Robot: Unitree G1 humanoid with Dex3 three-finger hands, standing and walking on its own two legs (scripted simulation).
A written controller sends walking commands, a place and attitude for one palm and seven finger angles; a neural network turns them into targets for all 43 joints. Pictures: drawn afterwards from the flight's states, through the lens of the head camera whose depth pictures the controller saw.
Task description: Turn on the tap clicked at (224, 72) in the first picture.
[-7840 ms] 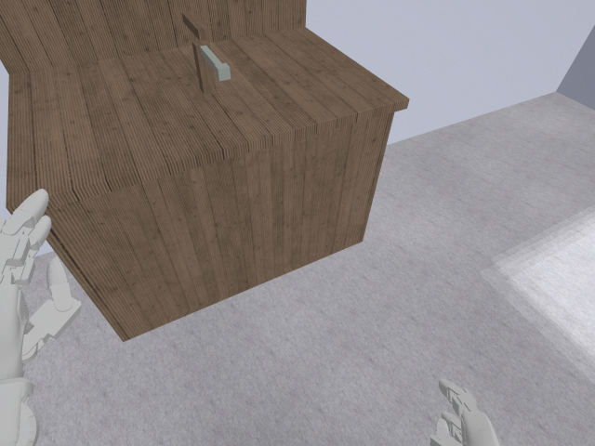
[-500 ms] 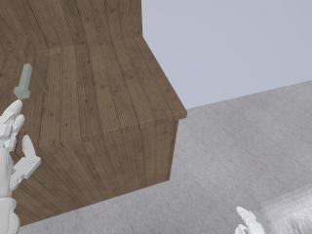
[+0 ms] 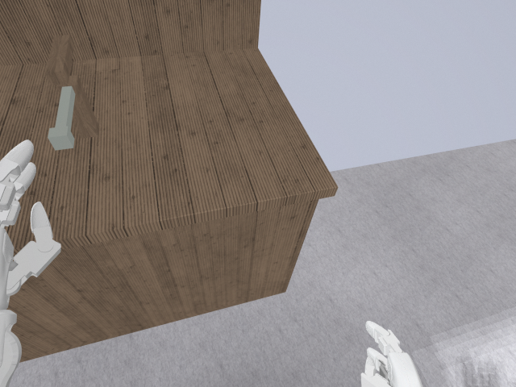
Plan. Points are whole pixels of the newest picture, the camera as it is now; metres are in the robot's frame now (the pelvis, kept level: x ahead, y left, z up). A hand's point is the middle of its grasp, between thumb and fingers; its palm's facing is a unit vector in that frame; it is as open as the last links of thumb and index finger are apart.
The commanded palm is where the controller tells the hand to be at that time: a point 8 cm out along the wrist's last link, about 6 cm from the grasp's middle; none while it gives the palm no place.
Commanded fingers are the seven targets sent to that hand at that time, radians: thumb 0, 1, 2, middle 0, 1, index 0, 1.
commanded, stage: come to a stop and stand still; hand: left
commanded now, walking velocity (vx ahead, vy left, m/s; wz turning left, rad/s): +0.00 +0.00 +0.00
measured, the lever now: (61, 138) +0.44 +0.39 +0.10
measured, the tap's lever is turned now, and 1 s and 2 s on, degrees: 0 0 0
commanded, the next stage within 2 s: look again from close up in 0.40 s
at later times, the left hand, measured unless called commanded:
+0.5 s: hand (70, 230) +0.24 +0.25 +0.16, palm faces +0.38 -0.85 -0.36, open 7.4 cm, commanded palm +0.18 +0.28 +0.17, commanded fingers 0.00 0.90 0.90 -0.20 -0.30 -0.20 -0.30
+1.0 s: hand (75, 245) +0.23 +0.25 +0.15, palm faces +0.39 -0.85 -0.36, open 7.4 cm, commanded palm +0.17 +0.28 +0.17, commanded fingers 0.00 0.90 0.90 -0.20 -0.30 -0.20 -0.30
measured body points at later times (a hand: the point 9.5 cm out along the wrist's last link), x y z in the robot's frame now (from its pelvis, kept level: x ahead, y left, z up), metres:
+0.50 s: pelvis +0.02 +0.00 +0.00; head +0.04 +0.02 +0.45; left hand +0.21 +0.30 +0.18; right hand +0.21 -0.22 -0.07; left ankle +0.03 +0.08 -0.74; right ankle +0.01 -0.14 -0.74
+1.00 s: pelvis +0.01 -0.01 +0.01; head +0.03 +0.00 +0.45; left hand +0.20 +0.29 +0.17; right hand +0.19 -0.23 -0.08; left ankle +0.03 +0.08 -0.74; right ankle +0.01 -0.14 -0.74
